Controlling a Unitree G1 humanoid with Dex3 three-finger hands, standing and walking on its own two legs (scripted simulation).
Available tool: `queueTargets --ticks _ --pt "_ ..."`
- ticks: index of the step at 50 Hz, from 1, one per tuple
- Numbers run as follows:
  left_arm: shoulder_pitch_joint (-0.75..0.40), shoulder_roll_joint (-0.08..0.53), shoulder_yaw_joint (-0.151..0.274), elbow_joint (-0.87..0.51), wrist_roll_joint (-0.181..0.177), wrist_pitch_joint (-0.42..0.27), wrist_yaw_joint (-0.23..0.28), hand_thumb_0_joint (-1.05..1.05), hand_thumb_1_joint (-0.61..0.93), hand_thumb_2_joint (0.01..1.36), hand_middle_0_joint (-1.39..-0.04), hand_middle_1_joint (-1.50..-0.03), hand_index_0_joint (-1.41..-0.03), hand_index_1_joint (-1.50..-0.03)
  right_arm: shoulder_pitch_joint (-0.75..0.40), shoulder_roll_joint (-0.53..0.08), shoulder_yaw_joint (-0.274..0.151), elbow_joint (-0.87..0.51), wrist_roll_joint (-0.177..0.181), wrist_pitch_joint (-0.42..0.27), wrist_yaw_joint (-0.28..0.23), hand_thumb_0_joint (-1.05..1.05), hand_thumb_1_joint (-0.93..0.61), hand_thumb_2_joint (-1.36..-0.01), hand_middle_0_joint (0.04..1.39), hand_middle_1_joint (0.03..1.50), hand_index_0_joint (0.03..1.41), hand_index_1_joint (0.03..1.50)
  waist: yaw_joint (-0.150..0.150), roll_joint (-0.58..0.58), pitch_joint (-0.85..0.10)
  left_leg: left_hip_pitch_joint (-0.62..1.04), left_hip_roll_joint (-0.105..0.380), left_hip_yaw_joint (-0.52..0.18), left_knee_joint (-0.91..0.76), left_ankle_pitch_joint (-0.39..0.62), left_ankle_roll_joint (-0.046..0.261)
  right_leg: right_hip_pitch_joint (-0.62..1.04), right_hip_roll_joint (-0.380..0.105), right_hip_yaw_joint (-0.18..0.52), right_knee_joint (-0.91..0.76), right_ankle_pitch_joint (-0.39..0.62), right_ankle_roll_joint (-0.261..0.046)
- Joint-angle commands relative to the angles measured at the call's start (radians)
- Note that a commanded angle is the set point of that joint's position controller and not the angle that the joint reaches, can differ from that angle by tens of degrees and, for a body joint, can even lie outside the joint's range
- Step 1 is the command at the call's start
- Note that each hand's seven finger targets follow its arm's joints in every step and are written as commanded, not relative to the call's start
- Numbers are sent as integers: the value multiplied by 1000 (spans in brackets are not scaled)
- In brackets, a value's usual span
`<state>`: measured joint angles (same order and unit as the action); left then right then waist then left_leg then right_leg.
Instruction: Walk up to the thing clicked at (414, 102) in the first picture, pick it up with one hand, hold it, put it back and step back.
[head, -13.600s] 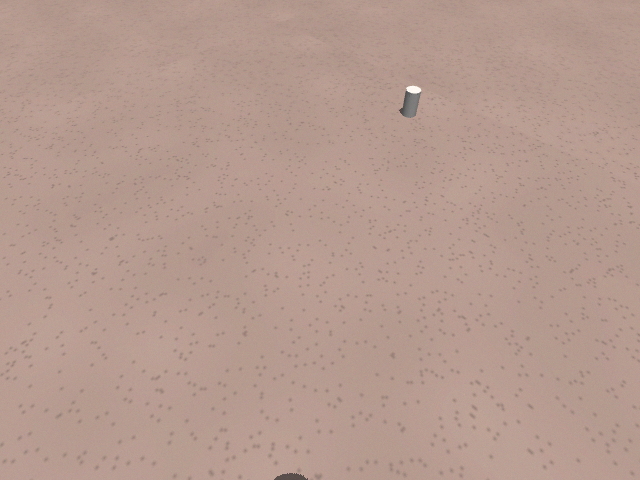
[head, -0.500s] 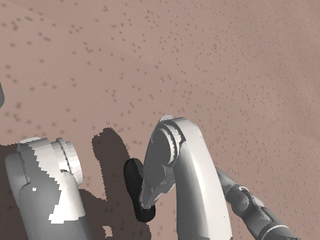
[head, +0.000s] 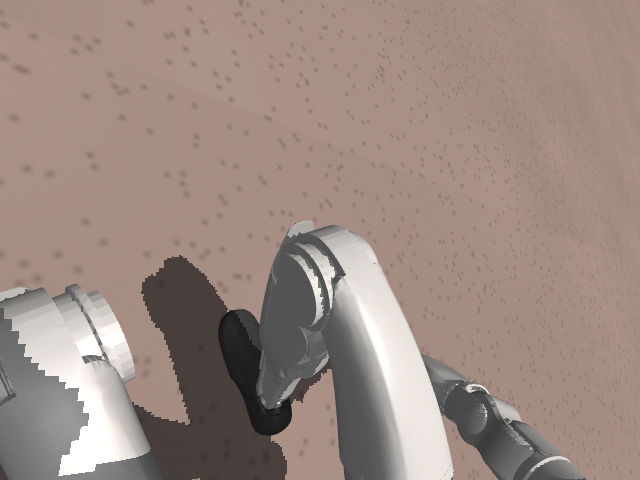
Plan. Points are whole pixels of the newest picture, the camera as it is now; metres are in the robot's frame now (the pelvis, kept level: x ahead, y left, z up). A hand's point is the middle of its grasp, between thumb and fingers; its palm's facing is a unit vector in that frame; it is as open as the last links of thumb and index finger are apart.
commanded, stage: close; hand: left
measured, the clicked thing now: out of the picture +0.47 +0.29 -0.21
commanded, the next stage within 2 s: settle in 0.66 s
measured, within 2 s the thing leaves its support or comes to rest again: leaves its support in 0.92 s
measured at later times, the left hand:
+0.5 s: hand out of the picture +0.44 +0.30 -0.17, palm faces +0.44 -0.90 +0.00, open 10.9 cm
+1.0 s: hand out of the picture +0.45 +0.29 -0.17, palm faces +0.43 -0.90 +0.01, open 11.5 cm
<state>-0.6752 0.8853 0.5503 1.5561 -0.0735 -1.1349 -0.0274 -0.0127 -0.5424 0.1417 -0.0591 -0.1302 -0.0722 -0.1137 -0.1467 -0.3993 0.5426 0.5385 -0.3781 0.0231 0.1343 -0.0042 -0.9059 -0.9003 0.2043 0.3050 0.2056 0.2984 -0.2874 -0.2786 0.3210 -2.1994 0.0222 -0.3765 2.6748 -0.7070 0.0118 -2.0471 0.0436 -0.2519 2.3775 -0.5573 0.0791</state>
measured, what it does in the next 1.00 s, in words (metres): stands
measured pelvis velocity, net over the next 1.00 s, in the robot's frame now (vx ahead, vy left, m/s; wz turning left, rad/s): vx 0.00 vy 0.00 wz -0.01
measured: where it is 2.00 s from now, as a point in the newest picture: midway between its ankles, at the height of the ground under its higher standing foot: (187, 443)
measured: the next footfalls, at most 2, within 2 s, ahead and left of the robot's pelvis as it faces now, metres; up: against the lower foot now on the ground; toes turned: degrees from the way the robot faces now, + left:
none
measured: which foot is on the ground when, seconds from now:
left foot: down 0.00-1.00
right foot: down 0.00-1.00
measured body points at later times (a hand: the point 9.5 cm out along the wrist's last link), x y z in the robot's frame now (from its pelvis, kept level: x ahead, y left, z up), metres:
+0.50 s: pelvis +0.00 +0.00 +0.00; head +0.23 +0.19 +0.33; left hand +0.42 +0.34 -0.17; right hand +0.17 -0.25 -0.03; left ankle +0.09 +0.12 -0.25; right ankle +0.16 -0.13 -0.25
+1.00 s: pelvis +0.00 +0.00 +0.00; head +0.23 +0.19 +0.33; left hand +0.42 +0.34 -0.16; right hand +0.17 -0.25 -0.02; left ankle +0.09 +0.12 -0.25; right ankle +0.16 -0.13 -0.25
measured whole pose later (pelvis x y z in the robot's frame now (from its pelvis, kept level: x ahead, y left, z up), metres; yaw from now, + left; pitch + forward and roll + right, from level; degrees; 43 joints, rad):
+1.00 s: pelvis +0.00 +0.00 +0.00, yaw -1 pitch +11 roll -19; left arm -0.71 0.88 0.53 1.48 -0.05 -1.12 0.04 0.07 -0.51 0.79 -0.73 -1.03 -0.68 -1.03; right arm -0.18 -0.38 0.54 0.53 -0.38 0.05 0.14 -0.01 -0.90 -0.91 0.20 0.30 0.20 0.30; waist -0.28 -0.29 0.33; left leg -2.20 0.02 -0.39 2.67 -0.72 0.00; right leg -2.05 0.04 -0.26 2.37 -0.56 0.08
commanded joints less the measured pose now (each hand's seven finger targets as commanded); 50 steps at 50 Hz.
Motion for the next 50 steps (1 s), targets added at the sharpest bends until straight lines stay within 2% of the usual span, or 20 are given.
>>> queueTargets --ticks 1,3,5,9,13,15,18,21,22,26,30,32,34,36,38,39,43,44,46,50 --pt "-164 208 29 -117 9 -83 33 0 -394 204 -78 -106 -67 -119 -11 -368 -121 -19 -8 16 -21 0 -893 -904 200 300 200 300 -91 559 -504 367 62 59 -381 93 -46 234 37 -116 -126 102 -69" --pt "-162 224 42 -126 9 -91 46 0 -234 327 -219 -249 -210 -258 -8 -362 -115 -19 -11 22 -21 0 -878 -900 200 300 200 300 -91 574 -519 372 62 69 -371 108 -44 262 41 -111 -131 116 -69" --pt "-173 231 55 -137 6 -98 55 0 -74 412 -277 -312 -266 -323 -5 -364 -112 -19 -14 24 -22 0 -874 -899 200 300 200 300 -97 571 -536 380 64 73 -360 123 -43 277 42 -110 -136 128 -68" --pt "-209 224 31 -147 15 -106 64 0 160 494 -345 -367 -330 -377 -6 -366 -109 -10 -20 25 -23 0 -875 -899 200 299 200 299 -121 595 -534 384 66 73 -357 122 -43 276 45 -114 -137 134 -68" --pt "-225 190 -13 -143 22 -90 51 0 288 557 -405 -414 -385 -426 -1 -360 -114 -3 -19 26 -23 0 -871 -898 200 299 200 299 -140 566 -522 363 65 77 -353 105 -35 265 48 -111 -151 124 -68" --pt "-217 185 -20 -132 19 -83 46 0 358 590 -440 -440 -419 -454 -5 -360 -115 -4 -14 26 -22 0 -868 -898 200 299 199 299 -131 549 -514 353 64 72 -357 80 -33 251 47 -112 -154 107 -69" --pt "-217 163 -16 -122 8 -76 52 0 394 626 -500 -492 -478 -506 1 -364 -118 1 -15 27 -19 0 -867 -897 200 299 199 299 -131 539 -529 370 63 63 -361 91 -37 256 47 -119 -148 118 -66" --pt "-224 176 -6 -106 5 -71 64 0 466 681 -576 -559 -555 -571 -1 -362 -113 -5 -10 27 -18 0 -862 -895 200 299 199 299 -128 520 -520 339 58 64 -358 76 -33 262 46 -122 -156 107 -66" --pt "-215 184 -4 -109 6 -72 68 0 413 707 -603 -596 -579 -612 -2 -356 -111 -4 -11 28 -17 0 -862 -896 200 299 199 299 -117 522 -523 341 58 68 -354 89 -32 268 47 -116 -156 115 -67" --pt "-220 183 -6 -124 21 -77 78 0 382 823 -765 -769 -744 -787 -8 -356 -116 -6 -15 31 -17 0 -874 -899 200 299 199 299 -115 552 -528 363 62 67 -361 111 -40 267 48 -120 -148 131 -71" --pt "-231 151 -38 -140 33 -73 71 0 392 913 -885 -889 -866 -906 -12 -353 -122 -6 -15 31 -14 0 -878 -899 200 299 199 299 -131 558 -517 370 63 69 -363 116 -41 255 46 -118 -152 133 -71" --pt "-226 177 -27 -140 30 -69 72 0 373 967 -928 -949 -908 -971 -3 -350 -117 1 -14 34 -14 0 -879 -900 200 299 199 299 -123 567 -532 366 62 74 -358 122 -39 268 49 -115 -152 137 -73" --pt "-230 148 -33 -138 25 -66 74 0 357 994 -975 -998 -959 -1017 2 -351 -119 1 -14 34 -13 0 -880 -899 200 299 199 299 -132 554 -539 379 63 67 -359 137 -40 269 47 -118 -151 149 -72" --pt "-238 162 -31 -140 24 -66 77 0 328 1044 -1026 -1061 -1011 -1082 1 -355 -119 -1 -13 35 -12 0 -881 -899 200 299 199 299 -130 551 -545 377 63 64 -362 125 -39 263 48 -119 -152 138 -74" --pt "-235 146 -33 -133 21 -65 79 0 335 1085 -1079 -1114 -1063 -1136 -12 -356 -121 -8 -8 35 -12 0 -884 -900 200 299 199 299 -127 552 -525 381 66 57 -370 118 -42 248 44 -121 -148 132 -72" --pt "-245 169 -31 -138 26 -65 82 0 296 1131 -1095 -1188 -1075 -1216 -11 -357 -118 -6 -8 36 -13 0 -905 -908 200 300 200 299 -126 567 -519 378 66 55 -377 109 -43 242 43 -120 -147 122 -74" --pt "-253 184 -24 -178 24 -72 74 0 245 1226 -1158 -1281 -1140 -1316 -3 -352 -117 -5 -10 39 -11 0 -901 -908 200 300 199 300 -119 580 -537 381 65 65 -364 129 -41 262 45 -112 -146 139 -75" --pt "-262 163 -40 -195 22 -72 68 0 248 1238 -1197 -1308 -1179 -1342 -13 -351 -118 -13 -9 38 -11 0 -905 -908 200 300 199 299 -122 579 -544 385 64 68 -363 130 -42 263 45 -113 -149 140 -74" --pt "-259 201 -11 -215 22 -68 70 0 202 1256 -1213 -1332 -1194 -1369 2 -352 -122 -2 -9 40 -12 0 -905 -909 200 300 199 300 -109 600 -563 390 64 75 -362 140 -41 274 47 -108 -148 145 -76" --pt "-262 193 2 -271 20 -49 74 0 128 1321 -1268 -1421 -1254 -1457 10 -348 -138 2 -4 40 -9 0 -905 -909 200 300 199 299 -94 622 -585 407 64 78 -376 126 -45 259 44 -105 -149 131 -79"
